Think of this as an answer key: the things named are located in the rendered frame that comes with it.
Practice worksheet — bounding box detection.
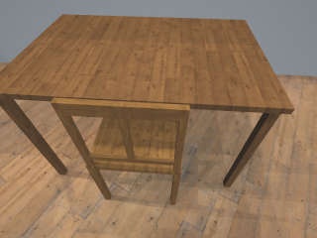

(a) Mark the chair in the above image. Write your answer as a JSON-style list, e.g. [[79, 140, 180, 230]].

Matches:
[[51, 97, 190, 205]]

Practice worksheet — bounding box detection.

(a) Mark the table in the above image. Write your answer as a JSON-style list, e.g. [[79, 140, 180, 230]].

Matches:
[[0, 14, 295, 187]]

